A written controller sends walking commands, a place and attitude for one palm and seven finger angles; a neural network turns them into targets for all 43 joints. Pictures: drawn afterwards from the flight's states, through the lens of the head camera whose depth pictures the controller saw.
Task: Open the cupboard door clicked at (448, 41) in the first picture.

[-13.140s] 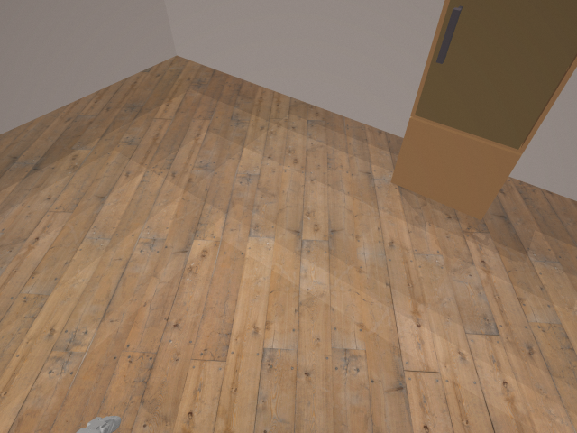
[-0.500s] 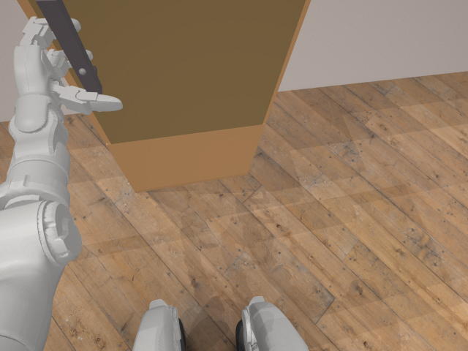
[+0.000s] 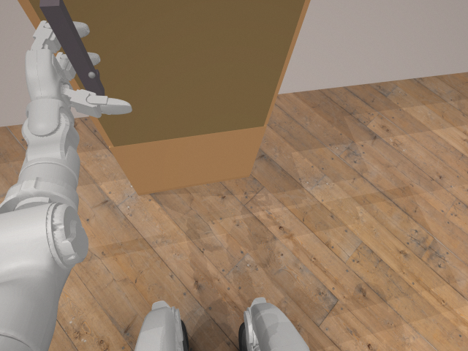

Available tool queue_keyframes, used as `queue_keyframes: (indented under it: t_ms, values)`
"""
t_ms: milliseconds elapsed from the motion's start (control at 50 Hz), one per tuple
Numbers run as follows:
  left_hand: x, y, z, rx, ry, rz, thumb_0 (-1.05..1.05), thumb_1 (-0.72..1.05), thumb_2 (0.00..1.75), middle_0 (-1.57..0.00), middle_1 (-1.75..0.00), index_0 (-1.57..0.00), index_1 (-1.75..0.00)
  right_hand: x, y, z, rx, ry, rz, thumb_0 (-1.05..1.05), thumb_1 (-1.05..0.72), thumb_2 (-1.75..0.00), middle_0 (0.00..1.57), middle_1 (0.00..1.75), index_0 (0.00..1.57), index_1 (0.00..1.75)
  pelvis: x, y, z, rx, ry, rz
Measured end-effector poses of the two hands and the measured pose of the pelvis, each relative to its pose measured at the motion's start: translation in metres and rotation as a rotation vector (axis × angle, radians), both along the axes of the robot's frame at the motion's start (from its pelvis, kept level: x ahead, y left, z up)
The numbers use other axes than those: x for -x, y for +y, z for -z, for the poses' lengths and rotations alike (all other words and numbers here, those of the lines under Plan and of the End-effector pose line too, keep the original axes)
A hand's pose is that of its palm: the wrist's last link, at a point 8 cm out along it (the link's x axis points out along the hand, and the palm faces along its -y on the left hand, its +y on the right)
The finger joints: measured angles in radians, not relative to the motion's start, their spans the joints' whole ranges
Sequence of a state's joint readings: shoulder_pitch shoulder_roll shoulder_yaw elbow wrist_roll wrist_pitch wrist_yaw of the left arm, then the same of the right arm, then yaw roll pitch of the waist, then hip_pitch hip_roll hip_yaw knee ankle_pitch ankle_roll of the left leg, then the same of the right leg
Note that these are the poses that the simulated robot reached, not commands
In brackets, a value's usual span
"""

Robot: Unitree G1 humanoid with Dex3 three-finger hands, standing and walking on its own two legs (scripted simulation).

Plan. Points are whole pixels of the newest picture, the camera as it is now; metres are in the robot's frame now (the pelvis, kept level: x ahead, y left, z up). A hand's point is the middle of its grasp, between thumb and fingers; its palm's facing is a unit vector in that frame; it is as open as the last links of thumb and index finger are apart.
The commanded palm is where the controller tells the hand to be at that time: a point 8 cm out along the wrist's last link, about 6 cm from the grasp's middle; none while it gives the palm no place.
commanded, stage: slide the fingers in behind the handle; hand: left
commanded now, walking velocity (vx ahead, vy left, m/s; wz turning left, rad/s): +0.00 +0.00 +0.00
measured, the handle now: (78, 46) +0.60 +0.19 +0.09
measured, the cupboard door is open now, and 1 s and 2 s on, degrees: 0 0 34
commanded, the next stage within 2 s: close the thumb around the handle in 0.02 s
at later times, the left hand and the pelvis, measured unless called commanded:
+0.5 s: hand (97, 73) +0.55 +0.16 +0.08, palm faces +0.10 -0.99 -0.03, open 9.9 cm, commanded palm +0.53 +0.20 +0.08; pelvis +0.00 +0.00 +0.00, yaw +0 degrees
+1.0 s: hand (97, 72) +0.56 +0.16 +0.08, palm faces +0.11 -0.99 -0.02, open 5.7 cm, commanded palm +0.52 +0.20 +0.08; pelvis +0.01 +0.00 +0.00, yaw +0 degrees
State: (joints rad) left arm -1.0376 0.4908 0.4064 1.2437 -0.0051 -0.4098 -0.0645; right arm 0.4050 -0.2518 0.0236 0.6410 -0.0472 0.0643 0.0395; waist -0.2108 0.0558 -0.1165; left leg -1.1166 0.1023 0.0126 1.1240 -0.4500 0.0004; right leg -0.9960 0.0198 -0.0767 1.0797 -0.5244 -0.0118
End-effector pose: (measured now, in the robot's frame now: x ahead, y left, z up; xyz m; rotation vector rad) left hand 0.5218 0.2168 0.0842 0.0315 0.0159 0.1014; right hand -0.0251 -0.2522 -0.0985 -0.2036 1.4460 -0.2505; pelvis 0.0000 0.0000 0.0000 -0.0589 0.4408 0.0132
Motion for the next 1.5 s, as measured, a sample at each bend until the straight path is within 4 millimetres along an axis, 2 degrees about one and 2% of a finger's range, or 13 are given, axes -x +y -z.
queue_keyframes:
  t_ms: [180,280,420,680,760,1100,1200,1300,1420,1500]
  values:
    - [-0.002,-0.004,0.003,0.018,0.01,0.013,-0.02,-0.49,0.31,-0.3,-1.2,-0.3,-1.2,0.006,0.0,-0.001,0.01,0.026,0.0,0.0,-0.91,-0.9,0.21,0.3,0.2,0.3,0.001,0.002,0.001,0.004,0.005,-0.004]
    - [-0.003,-0.007,0.002,0.012,-0.001,0.011,-0.02,-0.4,0.35,-0.3,-1.21,-0.31,-1.21,0.008,0.0,-0.003,0.014,0.025,0.005,0.0,-0.91,-0.9,0.2,0.3,0.2,0.3,0.0,0.003,0.001,0.004,0.007,-0.002]
    - [-0.006,-0.007,0.003,-0.001,0.009,0.005,-0.01,-0.11,0.47,-0.33,-1.24,-0.33,-1.24,0.01,0.002,-0.002,0.01,0.032,0.008,0.0,-0.91,-0.9,0.2,0.3,0.2,0.3,0.0,0.004,0.001,0.004,0.01,-0.002]
    - [-0.009,-0.007,0.002,0.002,0.004,0.001,0.0,0.59,0.77,-0.37,-1.32,-0.37,-1.32,0.006,0.003,-0.002,0.003,0.036,0.009,0.0,-0.91,-0.9,0.21,0.3,0.2,0.3,-0.003,0.002,0.0,0.002,0.014,-0.002]
    - [-0.008,-0.007,0.002,0.007,0.005,0.001,0.0,0.73,0.83,-0.39,-1.33,-0.38,-1.33,0.004,0.001,-0.002,0.001,0.034,0.008,0.0,-0.91,-0.9,0.21,0.3,0.2,0.3,-0.005,0.002,-0.001,0.001,0.013,0.0]
    - [-0.004,-0.008,0.002,0.009,0.002,-0.003,0.0,0.74,0.81,-0.37,-1.35,-0.35,-1.35,-0.008,-0.004,-0.003,-0.003,0.016,0.008,0.0,-0.91,-0.9,0.2,0.3,0.2,0.3,-0.011,-0.001,-0.004,-0.007,0.007,0.004]
    - [0.009,-0.011,0.003,0.01,-0.002,0.005,0.0,0.74,0.78,-0.37,-1.35,-0.35,-1.35,-0.018,-0.002,-0.004,-0.024,-0.005,0.013,0.0,-0.91,-0.9,0.2,0.3,0.2,0.3,-0.016,-0.001,-0.009,-0.015,-0.007,0.011]
    - [0.034,-0.016,0.003,0.012,-0.006,0.02,0.0,0.72,0.75,-0.37,-1.35,-0.35,-1.35,-0.04,-0.001,-0.008,-0.049,-0.063,0.013,0.0,-0.91,-0.9,0.2,0.3,0.2,0.3,-0.023,-0.002,-0.018,-0.024,-0.035,0.017]
    - [0.08,-0.03,0.004,0.032,-0.016,0.045,0.0,0.69,0.72,-0.37,-1.35,-0.35,-1.35,-0.084,-0.001,-0.016,-0.073,-0.189,-0.024,0.0,-0.91,-0.9,0.2,0.3,0.2,0.3,-0.031,-0.003,-0.028,-0.034,-0.08,0.021]
    - [0.113,-0.05,0.006,0.105,-0.027,-0.087,0.01,0.67,0.71,-0.37,-1.34,-0.36,-1.35,-0.12,0.001,-0.019,-0.087,-0.29,-0.083,0.0,-0.91,-0.9,0.2,0.3,0.2,0.3,-0.032,-0.004,-0.031,-0.04,-0.106,0.019]
